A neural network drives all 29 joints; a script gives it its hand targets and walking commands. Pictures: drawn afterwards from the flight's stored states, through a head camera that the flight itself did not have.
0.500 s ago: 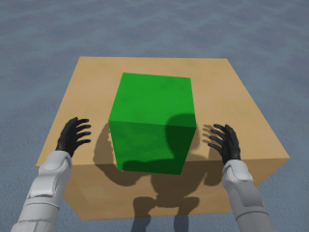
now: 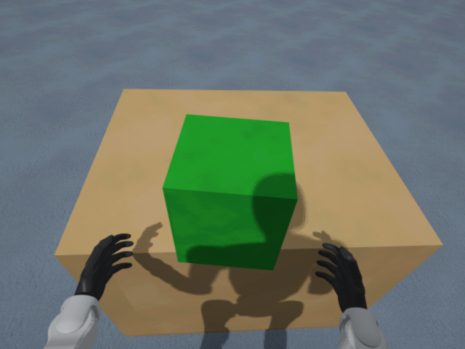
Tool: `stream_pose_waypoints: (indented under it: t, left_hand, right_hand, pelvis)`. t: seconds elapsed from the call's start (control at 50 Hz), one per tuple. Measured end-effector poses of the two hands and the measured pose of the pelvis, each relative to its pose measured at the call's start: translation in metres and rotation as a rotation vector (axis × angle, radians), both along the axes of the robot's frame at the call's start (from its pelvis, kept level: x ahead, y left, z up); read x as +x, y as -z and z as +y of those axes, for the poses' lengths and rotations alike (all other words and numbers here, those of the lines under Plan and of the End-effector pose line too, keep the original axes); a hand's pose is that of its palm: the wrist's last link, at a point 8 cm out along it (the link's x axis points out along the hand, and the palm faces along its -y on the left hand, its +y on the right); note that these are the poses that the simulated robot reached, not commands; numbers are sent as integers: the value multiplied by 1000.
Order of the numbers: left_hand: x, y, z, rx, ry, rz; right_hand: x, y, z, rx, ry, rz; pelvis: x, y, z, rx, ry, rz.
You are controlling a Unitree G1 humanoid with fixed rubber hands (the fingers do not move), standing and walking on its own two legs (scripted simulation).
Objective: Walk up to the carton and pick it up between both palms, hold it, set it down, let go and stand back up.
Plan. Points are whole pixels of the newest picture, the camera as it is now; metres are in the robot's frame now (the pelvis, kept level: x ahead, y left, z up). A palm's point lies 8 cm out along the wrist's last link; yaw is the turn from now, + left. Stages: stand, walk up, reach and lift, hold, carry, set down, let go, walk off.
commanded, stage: set down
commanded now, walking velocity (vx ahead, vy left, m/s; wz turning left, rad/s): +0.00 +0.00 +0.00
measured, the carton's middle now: (231, 195) +0.42 +0.03 +0.02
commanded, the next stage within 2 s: let go in 1.06 s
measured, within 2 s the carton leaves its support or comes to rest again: neither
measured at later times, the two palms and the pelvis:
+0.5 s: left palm (98, 315) +0.18 +0.24 -0.04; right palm (355, 330) +0.19 -0.20 -0.04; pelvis +0.01 +0.00 +0.00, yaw -1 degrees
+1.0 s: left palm (109, 333) +0.16 +0.22 -0.07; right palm out of the picture +0.16 -0.22 -0.08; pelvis +0.01 +0.00 +0.00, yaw -1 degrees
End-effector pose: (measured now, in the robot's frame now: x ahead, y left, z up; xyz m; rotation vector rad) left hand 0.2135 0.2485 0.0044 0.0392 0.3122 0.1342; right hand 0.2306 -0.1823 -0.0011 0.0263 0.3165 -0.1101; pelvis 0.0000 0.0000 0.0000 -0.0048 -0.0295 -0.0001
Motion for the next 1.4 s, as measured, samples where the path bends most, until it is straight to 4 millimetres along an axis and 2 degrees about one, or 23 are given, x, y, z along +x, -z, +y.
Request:
stream_pose_waypoints:
  t: [0.36,0.84,1.14,1.4]
  left_hand:
    - [-28,33,-5,24,3,174]
    - [-50,66,-20,71,25,418]
    - [-52,86,-26,95,47,533]
    - [-45,87,-32,107,73,528]
  right_hand:
    - [-32,32,-8,-54,-10,127]
    - [-61,62,-34,-122,-22,299]
    - [-78,81,-45,-152,-29,396]
    - [-84,84,-52,-163,-17,405]
  pelvis:
    - [5,0,2,2,8,-23]
    - [6,0,-4,5,16,-29]
    - [7,0,-4,5,23,-19]
    - [5,1,-3,4,33,-23]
